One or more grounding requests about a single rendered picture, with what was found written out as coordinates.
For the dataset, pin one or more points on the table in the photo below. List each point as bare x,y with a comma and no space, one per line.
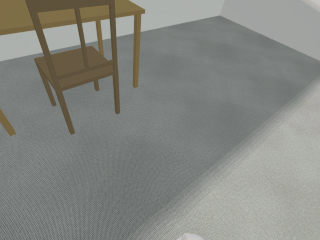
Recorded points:
15,18

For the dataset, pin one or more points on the chair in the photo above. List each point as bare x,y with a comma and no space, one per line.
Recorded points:
69,69

